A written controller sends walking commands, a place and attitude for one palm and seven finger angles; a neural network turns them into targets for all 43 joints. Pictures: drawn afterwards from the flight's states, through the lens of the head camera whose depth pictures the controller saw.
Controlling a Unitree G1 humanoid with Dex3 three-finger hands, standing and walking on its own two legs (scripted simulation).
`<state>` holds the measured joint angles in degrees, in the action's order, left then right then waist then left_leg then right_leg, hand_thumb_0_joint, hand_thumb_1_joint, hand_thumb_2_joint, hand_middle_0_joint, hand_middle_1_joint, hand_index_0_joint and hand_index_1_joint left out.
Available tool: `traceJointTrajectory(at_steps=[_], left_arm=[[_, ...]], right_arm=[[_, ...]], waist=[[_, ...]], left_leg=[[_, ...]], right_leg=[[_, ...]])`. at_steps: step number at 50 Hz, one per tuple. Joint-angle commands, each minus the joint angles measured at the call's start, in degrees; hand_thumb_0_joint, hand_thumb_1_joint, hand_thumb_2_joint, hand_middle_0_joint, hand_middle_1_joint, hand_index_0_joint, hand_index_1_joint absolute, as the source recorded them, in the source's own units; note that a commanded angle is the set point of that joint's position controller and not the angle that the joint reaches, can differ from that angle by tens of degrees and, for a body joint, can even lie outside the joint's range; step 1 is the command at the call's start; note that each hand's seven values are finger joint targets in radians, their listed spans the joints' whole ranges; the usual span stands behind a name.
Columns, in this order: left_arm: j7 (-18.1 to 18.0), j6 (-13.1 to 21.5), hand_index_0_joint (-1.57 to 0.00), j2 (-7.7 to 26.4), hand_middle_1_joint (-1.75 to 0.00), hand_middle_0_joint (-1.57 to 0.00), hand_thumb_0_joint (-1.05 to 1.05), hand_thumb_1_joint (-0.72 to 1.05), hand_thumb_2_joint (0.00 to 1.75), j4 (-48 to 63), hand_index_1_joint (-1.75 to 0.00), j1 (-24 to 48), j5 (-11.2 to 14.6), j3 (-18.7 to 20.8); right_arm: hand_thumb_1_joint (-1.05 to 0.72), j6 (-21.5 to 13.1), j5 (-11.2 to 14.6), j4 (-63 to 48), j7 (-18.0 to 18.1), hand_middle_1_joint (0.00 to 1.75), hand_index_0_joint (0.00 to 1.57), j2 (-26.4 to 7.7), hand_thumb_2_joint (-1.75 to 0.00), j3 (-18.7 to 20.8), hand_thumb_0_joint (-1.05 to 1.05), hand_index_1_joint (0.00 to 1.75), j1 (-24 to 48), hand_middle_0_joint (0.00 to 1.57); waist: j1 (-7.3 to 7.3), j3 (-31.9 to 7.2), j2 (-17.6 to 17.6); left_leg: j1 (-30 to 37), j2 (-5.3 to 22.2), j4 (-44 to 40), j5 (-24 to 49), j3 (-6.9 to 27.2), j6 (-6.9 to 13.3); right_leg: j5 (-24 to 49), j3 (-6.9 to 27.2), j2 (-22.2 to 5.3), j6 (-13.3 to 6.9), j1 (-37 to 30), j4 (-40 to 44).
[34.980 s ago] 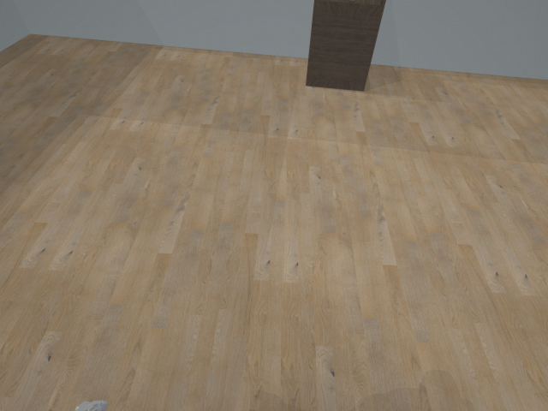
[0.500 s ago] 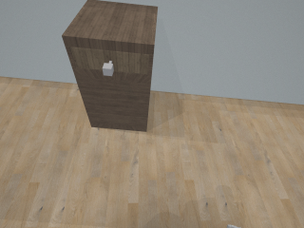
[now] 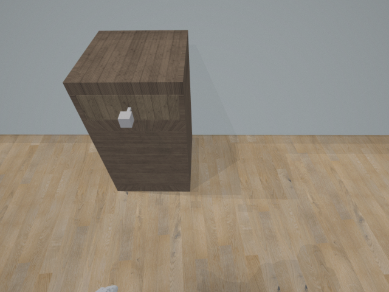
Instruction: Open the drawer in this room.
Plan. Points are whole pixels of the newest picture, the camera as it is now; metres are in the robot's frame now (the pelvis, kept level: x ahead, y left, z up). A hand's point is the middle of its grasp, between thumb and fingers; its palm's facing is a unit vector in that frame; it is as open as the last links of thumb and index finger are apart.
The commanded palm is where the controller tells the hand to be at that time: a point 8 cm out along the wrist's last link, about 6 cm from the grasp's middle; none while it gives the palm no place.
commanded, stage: take the last steps up to it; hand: left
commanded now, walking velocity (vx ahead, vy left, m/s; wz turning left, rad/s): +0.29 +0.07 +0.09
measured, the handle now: (127, 115) +0.74 +0.28 -0.12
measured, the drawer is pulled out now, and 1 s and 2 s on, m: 0.00 0.00 0.00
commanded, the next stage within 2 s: come to a stop and stand still in 0.42 s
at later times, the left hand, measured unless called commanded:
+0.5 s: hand out of the picture +0.06 +0.21 -0.18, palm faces +0.17 -0.98 -0.13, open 7.3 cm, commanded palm none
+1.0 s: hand (118, 225) +0.32 +0.22 -0.15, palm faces +0.05 -0.95 -0.29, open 7.3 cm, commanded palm none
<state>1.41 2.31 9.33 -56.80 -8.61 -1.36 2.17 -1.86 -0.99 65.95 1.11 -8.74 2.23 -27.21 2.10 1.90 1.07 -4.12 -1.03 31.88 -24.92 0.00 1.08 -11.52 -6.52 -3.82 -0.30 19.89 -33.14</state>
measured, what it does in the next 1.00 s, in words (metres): walks ahead: left foot, then right foot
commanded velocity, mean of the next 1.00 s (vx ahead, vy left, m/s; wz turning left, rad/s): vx -0.01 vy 0.02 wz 0.01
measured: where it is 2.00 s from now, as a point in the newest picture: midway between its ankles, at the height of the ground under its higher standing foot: outside the picture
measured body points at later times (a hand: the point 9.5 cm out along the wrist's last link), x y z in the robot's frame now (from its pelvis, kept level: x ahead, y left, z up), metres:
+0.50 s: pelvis +0.15 +0.06 +0.00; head +0.17 +0.08 +0.45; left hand +0.05 +0.26 -0.16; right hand +0.27 -0.17 -0.13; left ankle +0.19 +0.16 -0.73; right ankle +0.07 -0.10 -0.70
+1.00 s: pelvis +0.24 +0.02 +0.00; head +0.29 -0.01 +0.45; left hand +0.31 +0.27 -0.13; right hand +0.27 -0.21 -0.17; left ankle +0.18 +0.15 -0.70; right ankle +0.25 -0.07 -0.73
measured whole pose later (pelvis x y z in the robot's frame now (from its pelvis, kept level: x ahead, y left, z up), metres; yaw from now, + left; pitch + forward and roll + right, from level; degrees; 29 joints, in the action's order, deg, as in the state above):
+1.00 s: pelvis +0.24 +0.02 +0.00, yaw +2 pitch +1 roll +2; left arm -1.2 -0.3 10.8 -56.8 -7.3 -0.9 2.8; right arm 2.7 -0.6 60.8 1.8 -10.5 4.1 -11.4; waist 1.0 6.6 2.5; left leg -16.6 1.4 45.5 -29.2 -2.4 -1.4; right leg -17.4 -4.5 -1.4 -2.5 17.5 -34.4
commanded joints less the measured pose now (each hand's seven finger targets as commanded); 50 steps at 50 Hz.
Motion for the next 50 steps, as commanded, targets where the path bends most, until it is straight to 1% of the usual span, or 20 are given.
traceJointTrajectory(at_steps=[1, 3, 5, 7, 15, 19, 21, 22, 23, 24, 26, 28, 30, 41, 43, 45, 46, 47, 48, 50], left_arm=[[-2.09, 0.96, -0.20, 13.37, -0.30, -0.20, 0.00, 0.90, 0.90, -2.73, -0.30, -17.65, 0.85, 3.54], [-2.52, 1.01, -0.20, 8.11, -0.30, -0.20, 0.00, 0.90, 0.90, -0.69, -0.30, -10.47, 0.53, 2.35], [-2.58, 1.61, -0.20, 5.10, -0.30, -0.20, 0.00, 0.90, 0.90, -0.77, -0.30, -8.69, 0.34, 1.47], [-2.63, 2.08, -0.20, 4.27, -0.30, -0.20, 0.00, 0.90, 0.90, -1.03, -0.30, -9.30, 0.07, 1.70], [-2.33, 2.54, -0.20, 7.52, -0.30, -0.20, 0.00, 0.90, 0.90, -4.10, -0.30, -13.97, -0.11, 2.01], [-2.49, 1.64, -0.20, 8.28, -0.30, -0.20, 0.00, 0.90, 0.90, -4.41, -0.30, -13.36, -0.32, 2.52], [-2.31, 0.79, -0.20, 6.57, -0.30, -0.20, 0.00, 0.90, 0.90, -4.32, -0.30, -13.57, -0.14, 2.13], [-1.91, 0.60, -0.20, 3.31, -0.30, -0.20, 0.00, 0.90, 0.90, -3.65, -0.30, -15.41, 0.28, 1.55], [-1.78, 0.78, -0.20, 1.76, -0.30, -0.20, 0.00, 0.90, 0.90, -2.02, -0.30, -14.57, 0.39, 0.96], [-2.13, 0.41, -0.20, 2.08, -0.30, -0.20, 0.00, 0.90, 0.90, -2.27, -0.30, -13.84, 0.24, 0.81], [-1.43, 0.38, -0.20, 3.29, -0.30, -0.20, 0.00, 0.90, 0.90, -2.87, -0.30, -10.63, 0.10, 1.17], [-1.59, -0.32, -0.20, 0.71, -0.30, -0.20, 0.00, 0.90, 0.90, -4.78, -0.30, -12.56, 0.25, 0.48], [-2.35, -1.60, -0.20, -0.33, -0.30, -0.20, 0.00, 0.90, 0.90, -6.03, -0.30, -15.49, 0.68, 0.23], [-2.70, -4.42, -0.20, 4.97, -0.30, -0.20, 0.00, 0.90, 0.90, 0.78, -0.30, -4.73, 0.49, 1.75], [-2.66, -4.08, -0.20, 5.16, -0.30, -0.20, 0.00, 0.90, 0.90, 1.12, -0.30, -5.67, 0.63, 1.98], [-2.63, -3.11, -0.20, 6.75, -0.30, -0.20, 0.00, 0.90, 0.90, 0.45, -0.30, -8.10, 0.46, 2.18], [-3.00, -2.38, -0.20, 10.23, -0.30, -0.20, 0.00, 0.90, 0.90, 0.44, -0.30, -8.85, 0.06, 2.55], [-3.30, -1.92, -0.20, 13.45, -0.30, -0.20, 0.00, 0.90, 0.90, 0.25, -0.30, -9.10, -0.16, 3.11], [-3.52, -1.92, -0.20, 13.63, -0.30, -0.20, 0.00, 0.90, 0.90, -0.12, -0.30, -10.94, 0.61, 3.14], [-4.02, -2.31, -0.20, 12.24, -0.30, -0.20, 0.00, 0.90, 0.90, 1.10, -0.30, -5.92, 0.51, 3.00]], right_arm=[[-0.90, -0.70, 0.24, -6.62, -0.65, 0.30, 0.20, -6.47, -0.90, 1.87, 0.00, 0.30, 5.45, 0.20], [-0.90, 0.01, -0.29, -6.53, -1.41, 0.30, 0.20, -4.45, -0.90, 1.96, 0.00, 0.30, 7.88, 0.20], [-0.90, 1.12, -0.58, -5.05, -1.74, 0.30, 0.20, -2.04, -0.90, 1.74, 0.00, 0.30, 4.40, 0.20], [-0.90, 1.66, -0.77, -4.72, -2.01, 0.30, 0.20, -1.24, -0.90, 1.87, 0.00, 0.30, 2.88, 0.20], [-0.90, 0.53, -0.46, -9.96, -3.27, 0.30, 0.20, -1.72, -0.90, 1.51, 0.00, 0.30, 15.01, 0.20], [-0.90, -0.39, -0.22, -10.67, -2.98, 0.30, 0.20, -2.85, -0.90, 1.42, 0.00, 0.30, 14.62, 0.20], [-0.90, -1.15, -0.39, -8.08, -2.20, 0.30, 0.20, -6.43, -0.90, 1.93, 0.00, 0.30, 5.88, 0.20], [-0.90, -1.65, -1.13, -6.90, -1.41, 0.30, 0.20, -11.99, -0.90, 3.10, 0.00, 0.30, -0.51, 0.20], [-0.90, -1.01, -0.66, -6.20, -0.75, 0.30, 0.20, -15.13, -0.90, 3.46, 0.00, 0.30, -4.05, 0.20], [-0.90, -0.67, -0.50, -6.23, -0.13, 0.30, 0.20, -14.28, -0.90, 3.19, 0.00, 0.30, -0.93, 0.20], [-0.90, -0.75, -0.22, -8.56, 0.10, 0.30, 0.20, -9.25, -0.90, 1.78, 0.00, 0.30, 6.93, 0.20], [-0.90, -1.72, -0.24, -8.56, 0.63, 0.30, 0.20, -5.72, -0.90, 0.30, 0.00, 0.30, 10.58, 0.20], [-0.90, -1.87, 0.04, -8.22, 1.30, 0.30, 0.20, -4.60, -0.90, -0.08, 0.00, 0.30, 12.50, 0.20], [-0.90, 2.18, -0.64, -6.75, 2.10, 0.30, 0.20, -9.79, -0.90, 3.03, 0.00, 0.30, 12.28, 0.20], [-0.90, 2.57, -0.70, -7.00, 1.79, 0.30, 0.20, -10.34, -0.90, 3.40, 0.00, 0.30, 13.57, 0.20], [-0.90, 2.93, -0.23, -7.26, 1.23, 0.30, 0.20, -10.21, -0.90, 3.61, 0.00, 0.30, 13.58, 0.20], [-0.90, 3.03, 0.21, -7.61, 0.77, 0.30, 0.20, -8.24, -0.90, 3.52, 0.00, 0.30, 11.61, 0.20], [-0.90, 3.08, 0.52, -8.64, 0.34, 0.30, 0.20, -5.61, -0.90, 3.10, 0.00, 0.30, 10.78, 0.20], [-0.90, 4.25, 0.82, -9.15, 0.94, 0.30, 0.20, -5.96, -0.90, 2.92, 0.00, 0.30, 13.03, 0.20], [-0.90, 4.74, 0.63, -8.69, 0.81, 0.30, 0.20, -7.00, -0.90, 3.14, 0.00, 0.30, 14.15, 0.20]], waist=[[-8.21, -1.57, -13.11], [-5.20, 5.67, -6.22], [-2.28, 4.57, -7.71], [-1.46, 3.49, -8.96], [-4.05, 5.24, -9.17], [-2.69, 4.45, -8.56], [0.94, 0.03, 0.39], [2.88, -4.16, 14.05], [3.25, -4.49, 18.10], [2.55, -6.11, 16.66], [0.23, -0.15, 8.42], [-2.33, 0.85, 2.52], [-4.01, -1.81, 2.93], [-1.49, 0.45, 8.46], [-2.53, -1.10, 8.86], [-3.81, -3.71, 5.72], [-3.35, -6.71, -2.95], [-3.14, -7.17, -13.69], [-5.49, -9.65, -15.17], [-3.72, -6.94, -10.70]], left_leg=[[-31.51, 3.06, 36.49, -5.41, 2.44, 1.32], [-32.33, 6.61, 37.60, 4.64, 2.46, 0.47], [-27.99, 7.21, 33.99, 9.90, 0.76, -1.08], [-25.82, 7.39, 30.08, 11.97, -1.11, -2.04], [-24.72, 6.65, 9.54, 13.89, -4.59, -2.59], [-13.79, 4.66, 1.69, 12.33, -5.62, -1.32], [1.93, 4.20, -5.84, 12.71, -4.52, -0.70], [9.39, 16.03, -10.47, 14.25, 10.71, 2.93], [10.36, 23.19, -15.93, 19.30, 20.89, 7.63], [7.82, 24.15, -17.74, 12.66, 20.71, 9.81], [-1.89, 20.52, -19.05, 11.86, 14.88, 9.76], [-6.93, 17.81, -18.86, 30.65, 6.68, 7.37], [-7.01, 16.73, -16.33, 48.51, 1.58, 7.00], [-1.20, 19.48, -8.80, 60.60, 3.67, 7.99], [-0.14, 18.05, -6.66, 58.33, 2.81, 6.52], [-1.36, 14.21, -1.07, 48.05, 0.15, 2.83], [-6.48, 9.41, 5.95, 34.10, -3.10, -0.35], [-15.99, 1.93, 15.70, -0.22, -6.43, -2.96], [-17.00, 0.16, 25.33, -14.30, 0.08, -2.60], [-21.78, 0.12, 36.52, -8.82, 4.43, -2.96]], right_leg=[[-22.34, 35.05, -24.44, -10.28, -20.75, 23.73], [-22.69, 25.07, -20.01, -8.03, -9.41, 24.89], [-12.31, 13.79, -15.08, -5.23, -5.31, 25.18], [-7.35, 8.41, -12.98, -5.08, -4.14, 25.31], [0.72, 5.52, -13.64, -7.03, -9.73, 23.83], [1.47, 4.56, -13.78, -6.36, -7.00, 18.25], [-0.18, 0.86, -8.72, -4.07, -1.10, 3.64], [-11.30, -3.76, -1.56, -1.53, 6.86, -12.00], [-24.45, -2.24, 2.32, -0.72, 13.72, -24.75], [-23.24, 2.32, 0.15, -1.55, 15.51, -31.95], [-14.64, 4.48, -2.92, -1.61, 15.59, -34.88], [-9.47, 5.68, -3.74, 0.30, 9.00, -28.77], [-7.42, 5.84, -2.85, 1.86, 3.03, -22.34], [-12.09, 4.20, 0.78, 0.83, 3.04, -11.70], [-7.95, 3.65, 1.09, 0.45, 0.18, -4.75], [8.37, 3.06, 0.02, 0.73, -7.01, 7.31], [31.83, 9.43, -6.32, -0.88, -14.11, 8.35], [57.94, 17.91, -17.41, -6.96, -19.61, 6.51], [65.37, 21.26, -21.18, -11.37, -18.62, 7.77], [56.37, 18.45, -18.26, -12.20, -18.28, 7.95]])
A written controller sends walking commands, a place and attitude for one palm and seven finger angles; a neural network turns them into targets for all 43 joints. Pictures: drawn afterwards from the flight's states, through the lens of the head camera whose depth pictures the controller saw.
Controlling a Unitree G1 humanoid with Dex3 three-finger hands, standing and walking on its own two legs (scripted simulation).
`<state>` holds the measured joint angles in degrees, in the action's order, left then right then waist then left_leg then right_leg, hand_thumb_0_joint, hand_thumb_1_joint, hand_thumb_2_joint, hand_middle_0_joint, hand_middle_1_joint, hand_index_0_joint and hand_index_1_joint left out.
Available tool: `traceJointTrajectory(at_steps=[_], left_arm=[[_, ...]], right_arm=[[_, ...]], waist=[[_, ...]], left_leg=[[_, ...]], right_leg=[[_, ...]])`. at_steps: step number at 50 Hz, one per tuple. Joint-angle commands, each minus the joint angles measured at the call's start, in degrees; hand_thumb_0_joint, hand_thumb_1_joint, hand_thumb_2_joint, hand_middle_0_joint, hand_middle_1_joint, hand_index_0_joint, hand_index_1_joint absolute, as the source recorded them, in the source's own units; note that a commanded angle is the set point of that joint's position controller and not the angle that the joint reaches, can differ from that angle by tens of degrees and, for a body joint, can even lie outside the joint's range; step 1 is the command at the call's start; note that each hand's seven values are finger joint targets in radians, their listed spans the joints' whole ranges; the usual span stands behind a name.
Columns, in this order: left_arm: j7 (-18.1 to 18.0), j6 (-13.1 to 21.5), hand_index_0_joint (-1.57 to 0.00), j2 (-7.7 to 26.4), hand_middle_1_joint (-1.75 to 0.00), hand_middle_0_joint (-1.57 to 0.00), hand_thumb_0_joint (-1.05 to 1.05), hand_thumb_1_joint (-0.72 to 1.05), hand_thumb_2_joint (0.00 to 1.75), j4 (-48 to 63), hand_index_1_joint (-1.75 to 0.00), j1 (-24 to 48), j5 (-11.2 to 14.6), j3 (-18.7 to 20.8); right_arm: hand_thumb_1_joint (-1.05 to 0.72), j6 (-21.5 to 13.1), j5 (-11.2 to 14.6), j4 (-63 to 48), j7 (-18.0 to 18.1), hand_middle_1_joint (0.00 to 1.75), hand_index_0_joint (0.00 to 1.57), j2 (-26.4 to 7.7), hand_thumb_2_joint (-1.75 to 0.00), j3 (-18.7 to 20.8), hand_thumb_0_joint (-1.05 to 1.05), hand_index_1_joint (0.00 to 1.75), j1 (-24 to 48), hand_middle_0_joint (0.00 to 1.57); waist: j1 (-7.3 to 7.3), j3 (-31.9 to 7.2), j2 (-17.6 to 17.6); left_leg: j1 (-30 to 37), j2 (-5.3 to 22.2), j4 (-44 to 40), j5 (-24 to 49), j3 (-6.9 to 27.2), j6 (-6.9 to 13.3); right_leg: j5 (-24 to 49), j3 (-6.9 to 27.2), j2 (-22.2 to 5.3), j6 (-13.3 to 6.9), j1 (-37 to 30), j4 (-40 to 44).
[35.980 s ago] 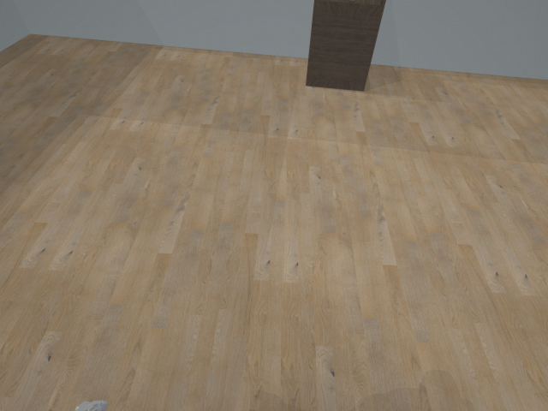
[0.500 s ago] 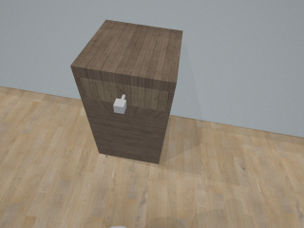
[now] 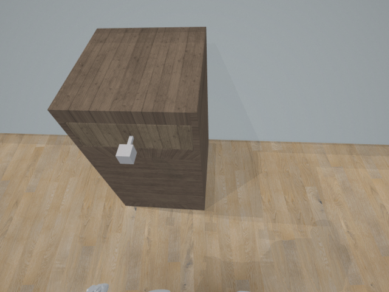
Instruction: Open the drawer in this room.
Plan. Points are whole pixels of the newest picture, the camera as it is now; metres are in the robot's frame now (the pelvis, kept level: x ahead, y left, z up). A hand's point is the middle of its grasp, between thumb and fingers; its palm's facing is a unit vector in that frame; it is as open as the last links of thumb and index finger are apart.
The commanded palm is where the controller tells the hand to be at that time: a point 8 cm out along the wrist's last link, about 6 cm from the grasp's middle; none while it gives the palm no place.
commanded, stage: come to a stop and stand still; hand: left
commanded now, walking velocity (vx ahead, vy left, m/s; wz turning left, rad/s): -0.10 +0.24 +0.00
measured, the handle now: (128, 148) +0.51 +0.24 -0.13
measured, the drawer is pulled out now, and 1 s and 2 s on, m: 0.00 0.00 0.00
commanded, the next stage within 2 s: look again from close up in 1.00 s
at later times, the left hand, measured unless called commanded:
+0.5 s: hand out of the picture -0.04 +0.23 -0.17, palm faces +0.10 -0.97 -0.23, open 7.4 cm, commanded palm none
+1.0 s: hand out of the picture -0.03 +0.22 -0.17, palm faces +0.02 -0.99 -0.16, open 7.3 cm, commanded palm none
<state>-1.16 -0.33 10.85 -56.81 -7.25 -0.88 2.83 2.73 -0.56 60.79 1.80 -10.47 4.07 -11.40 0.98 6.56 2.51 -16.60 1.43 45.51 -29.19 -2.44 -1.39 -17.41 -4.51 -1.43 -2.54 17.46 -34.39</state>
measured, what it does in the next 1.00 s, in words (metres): steps on the spot: left foot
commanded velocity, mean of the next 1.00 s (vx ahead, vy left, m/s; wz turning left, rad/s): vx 0.00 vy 0.04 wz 0.00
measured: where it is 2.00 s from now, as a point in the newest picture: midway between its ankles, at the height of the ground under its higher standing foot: outside the picture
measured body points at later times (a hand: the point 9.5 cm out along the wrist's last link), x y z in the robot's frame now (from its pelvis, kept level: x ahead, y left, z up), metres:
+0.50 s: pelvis -0.04 +0.03 +0.01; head -0.02 +0.03 +0.45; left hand -0.05 +0.28 -0.15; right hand +0.05 -0.22 -0.14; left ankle -0.08 +0.17 -0.73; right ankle +0.01 -0.09 -0.73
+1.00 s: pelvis -0.02 +0.06 +0.01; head -0.01 +0.06 +0.46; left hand -0.03 +0.27 -0.15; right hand -0.06 -0.14 -0.15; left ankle -0.07 +0.17 -0.73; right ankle -0.03 -0.08 -0.73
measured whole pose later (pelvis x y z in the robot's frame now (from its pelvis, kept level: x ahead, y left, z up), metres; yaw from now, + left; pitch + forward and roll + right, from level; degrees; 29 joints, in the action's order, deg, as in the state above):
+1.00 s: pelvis -0.02 +0.06 +0.01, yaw -1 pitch +0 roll +0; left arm -1.9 -0.2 7.8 -66.1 -15.9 -0.3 0.1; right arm -1.3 -0.2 66.0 2.5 -5.3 -0.4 -19.0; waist -0.4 1.4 -0.9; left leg -5.6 -0.3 22.3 -16.8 -0.9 0.7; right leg -13.2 -0.7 -1.8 1.5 10.3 -23.5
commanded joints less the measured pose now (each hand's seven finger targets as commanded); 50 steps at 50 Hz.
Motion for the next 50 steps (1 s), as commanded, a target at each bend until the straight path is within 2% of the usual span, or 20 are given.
traceJointTrajectory(at_steps=[1, 4, 11, 13, 16, 19, 21, 22, 23, 24, 25, 26, 27, 29, 33, 35, 36, 37, 41, 50], left_arm=[[-1.77, 0.15, -0.20, 9.84, -0.30, -0.20, 0.00, 0.90, 0.90, 1.91, -0.30, -5.82, 0.13, 2.48], [-1.76, 0.66, -0.20, 9.80, -0.30, -0.20, 0.00, 0.90, 0.90, 2.27, -0.30, -6.65, 0.14, 2.28], [-1.61, 0.75, -0.20, 9.78, -0.30, -0.20, 0.00, 0.90, 0.90, 1.71, -0.30, -9.60, -0.39, 2.17], [-1.23, 0.61, -0.20, 10.27, -0.30, -0.20, 0.00, 0.90, 0.90, 2.13, -0.30, -9.06, -0.66, 2.17], [-0.73, 0.36, -0.20, 10.71, -0.30, -0.20, 0.00, 0.90, 0.90, 2.25, -0.30, -8.24, -1.11, 2.18], [-0.44, 0.12, -0.20, 11.16, -0.30, -0.20, 0.00, 0.90, 0.90, 1.28, -0.30, -9.00, -1.15, 2.38], [-0.44, -0.02, -0.20, 10.84, -0.30, -0.20, 0.00, 0.90, 0.90, 0.47, -0.30, -8.04, -0.90, 2.30], [-0.53, -0.19, -0.20, 10.21, -0.30, -0.20, 0.00, 0.90, 0.90, 0.29, -0.30, -7.40, -0.53, 2.16], [-0.48, -0.36, -0.20, 8.47, -0.30, -0.20, 0.00, 0.90, 0.90, 0.05, -0.30, -7.83, -0.08, 1.65], [-0.27, -0.57, -0.20, 5.80, -0.30, -0.20, 0.00, 0.90, 0.90, 0.12, -0.30, -8.93, 0.30, 1.03], [-0.05, -0.58, -0.20, 3.53, -0.30, -0.20, 0.00, 0.90, 0.90, 0.10, -0.30, -9.86, 0.28, 0.53], [0.15, -0.51, -0.20, 3.10, -0.30, -0.20, 0.00, 0.90, 0.90, -0.25, -0.30, -10.01, -0.04, 0.18], [0.02, -0.84, -0.20, 2.76, -0.30, -0.20, 0.00, 0.90, 0.90, -1.74, -0.30, -9.43, -0.41, -0.07], [0.40, -0.64, -0.20, 2.62, -0.30, -0.20, 0.00, 0.90, 0.90, -3.83, -0.30, -10.88, -0.30, -0.61], [0.14, 0.46, -0.20, 2.47, -0.30, -0.20, 0.00, 0.90, 0.90, -6.46, -0.30, -12.38, 0.15, -1.71], [-0.34, 0.88, -0.20, 3.76, -0.30, -0.20, 0.00, 0.90, 0.90, -7.38, -0.30, -13.64, 0.37, -1.98], [-0.43, 0.96, -0.20, 3.83, -0.30, -0.20, 0.00, 0.90, 0.90, -7.63, -0.30, -11.96, 0.42, -1.75], [-0.54, 1.04, -0.20, 3.14, -0.30, -0.20, 0.00, 0.90, 0.90, -7.68, -0.30, -12.05, 0.59, -1.90], [-0.83, 0.69, -0.20, 1.89, -0.30, -0.20, 0.00, 0.90, 0.90, -7.61, -0.30, -11.71, 0.59, -1.97], [-1.09, 0.97, -0.20, 0.63, -0.30, -0.20, 0.00, 0.90, 0.90, -7.99, -0.30, -13.25, 0.62, -2.09]], right_arm=[[-0.90, 0.25, 0.07, -3.42, -0.14, 0.30, 0.20, -5.38, -0.90, 1.21, 0.00, 0.30, -1.47, 0.20], [-0.90, 0.89, -0.31, -3.63, -0.99, 0.30, 0.20, -6.04, -0.90, 0.92, 0.00, 0.30, -0.28, 0.20], [-0.90, 1.27, -0.46, -4.96, -1.47, 0.30, 0.20, -6.84, -0.90, 0.38, 0.00, 0.30, 1.11, 0.20], [-0.90, 1.12, -0.46, -5.08, -1.70, 0.30, 0.20, -6.63, -0.90, 0.16, 0.00, 0.30, 1.13, 0.20], [-0.90, 0.37, -0.11, -5.69, -1.92, 0.30, 0.20, -6.05, -0.90, -0.20, 0.00, 0.30, 1.28, 0.20], [-0.90, -0.86, 0.03, -5.83, -1.81, 0.30, 0.20, -5.33, -0.90, -0.79, 0.00, 0.30, 1.06, 0.20], [-0.90, -1.62, 0.12, -4.69, -1.50, 0.30, 0.20, -4.41, -0.90, -1.17, 0.00, 0.30, -2.69, 0.20], [-0.90, -2.10, 0.13, -3.49, -1.32, 0.30, 0.20, -4.10, -0.90, -1.39, 0.00, 0.30, -5.80, 0.20], [-0.90, -2.68, 0.16, -2.85, -1.20, 0.30, 0.20, -4.67, -0.90, -1.45, 0.00, 0.30, -7.08, 0.20], [-0.90, -3.02, -0.30, -3.03, -1.07, 0.30, 0.20, -7.26, -0.90, -1.07, 0.00, 0.30, -7.15, 0.20], [-0.90, -2.91, -0.59, -4.03, -0.82, 0.30, 0.20, -10.08, -0.90, -0.82, 0.00, 0.30, -5.83, 0.20], [-0.90, -2.70, -0.47, -4.76, -0.55, 0.30, 0.20, -10.51, -0.90, -0.88, 0.00, 0.30, -2.87, 0.20], [-0.90, -3.03, -0.46, -4.12, -0.22, 0.30, 0.20, -8.79, -0.90, -1.38, 0.00, 0.30, -0.44, 0.20], [-0.90, -3.27, -0.31, -3.02, 0.32, 0.30, 0.20, -6.43, -0.90, -2.19, 0.00, 0.30, 0.18, 0.20], [-0.90, -4.00, 0.12, -0.21, 0.95, 0.30, 0.20, -4.55, -0.90, -2.68, 0.00, 0.30, -4.39, 0.20], [-0.90, -4.47, 0.50, 0.57, 0.79, 0.30, 0.20, -3.51, -0.90, -2.82, 0.00, 0.30, -6.47, 0.20], [-0.90, -4.21, 0.44, 1.16, 0.75, 0.30, 0.20, -3.28, -0.90, -2.78, 0.00, 0.30, -7.42, 0.20], [-0.90, -4.24, 0.39, 1.55, 0.84, 0.30, 0.20, -3.43, -0.90, -2.78, 0.00, 0.30, -7.87, 0.20], [-0.90, -4.45, 0.36, 2.87, 0.87, 0.30, 0.20, -2.59, -0.90, -3.12, 0.00, 0.30, -9.24, 0.20], [-0.90, -4.85, 0.23, 3.97, 1.16, 0.30, 0.20, -0.68, -0.90, -3.26, 0.00, 0.30, -11.48, 0.20]], waist=[[-2.50, -11.63, -8.89], [-3.11, -11.83, -10.13], [-3.62, -9.90, -12.17], [-3.25, -8.32, -11.62], [-3.16, -5.91, -14.04], [-3.75, -5.73, -13.95], [-2.10, -6.59, -13.07], [-0.76, -7.31, -11.81], [-0.53, -6.95, -7.39], [-0.76, -5.55, 2.07], [-1.45, -3.17, 8.39], [-2.64, -1.71, 9.14], [-2.76, -0.01, 12.39], [-3.78, 0.39, 10.12], [-3.15, -2.09, 2.20], [-2.20, -4.89, 1.27], [-1.58, -4.74, -4.31], [-1.58, -5.25, -6.17], [-1.74, -3.05, -3.05], [-1.76, -2.71, -1.52]], left_leg=[[-10.27, -1.80, 24.18, -1.50, 7.10, -0.74], [-11.80, -2.16, 24.96, 4.98, 7.16, -1.92], [-11.23, -1.12, 18.04, 7.06, 7.15, -2.89], [-8.41, -0.94, 13.30, 7.09, 5.98, -2.46], [-3.98, -0.74, 4.08, 5.43, 3.73, -1.40], [-0.51, -1.36, -4.99, 5.29, 1.83, -0.16], [5.04, -1.58, -14.36, 9.54, 0.81, 0.29], [10.53, -1.58, -21.29, 13.95, 0.40, 0.67], [14.20, -0.14, -25.49, 15.08, 1.93, 1.04], [12.35, 6.58, -29.98, 10.20, 10.95, 3.14], [4.58, 13.36, -35.34, 3.93, 18.17, 5.82], [-2.65, 14.98, -37.89, 0.76, 20.02, 7.64], [-5.18, 13.14, -40.12, 0.14, 18.37, 7.92], [-2.73, 9.92, -37.35, 8.36, 13.08, 7.59], [4.59, 6.35, -28.61, 26.05, 8.45, 5.36], [6.70, 4.25, -26.67, 27.73, 6.85, 3.66], [6.43, 4.03, -25.57, 28.07, 6.53, 2.91], [7.66, 4.10, -25.38, 28.03, 6.13, 2.70], [6.34, 4.38, -27.68, 24.07, 6.67, 2.72], [7.26, 4.20, -27.55, 27.15, 5.88, 2.65]], right_leg=[[58.07, 15.04, -19.32, -8.96, -15.67, 9.12], [52.11, 12.66, -16.89, -6.49, -16.20, 10.49], [34.82, 14.04, -16.48, -5.97, -14.51, 14.41], [23.08, 13.97, -15.52, -5.84, -10.46, 17.10], [8.53, 14.95, -14.63, -6.02, -5.44, 20.55], [3.94, 15.66, -13.70, -6.48, -4.59, 21.28], [2.25, 14.21, -12.32, -4.94, -2.65, 19.55], [-0.74, 13.41, -11.26, -3.41, 0.21, 17.99], [-4.58, 11.66, -8.59, -1.69, 3.88, 15.15], [-7.21, 8.39, -4.22, 0.33, 7.29, 9.72], [-5.71, 3.25, -1.23, 1.90, 5.45, 4.41], [-5.05, 2.07, -0.66, 2.56, 2.04, 0.48], [-5.01, 2.99, -1.37, 2.89, -0.17, -1.73], [-1.83, 3.67, -1.74, 2.60, -1.41, -2.28], [8.18, 5.27, -2.87, 2.78, -5.67, 11.13], [15.24, 6.56, -5.37, 2.13, -9.08, 13.24], [17.40, 6.76, -4.67, 1.86, -9.35, 12.15], [18.14, 6.86, -4.91, 1.72, -8.96, 12.16], [12.08, 6.11, -4.24, 2.16, -8.23, 13.10], [15.18, 5.97, -4.34, 1.90, -8.81, 13.09]])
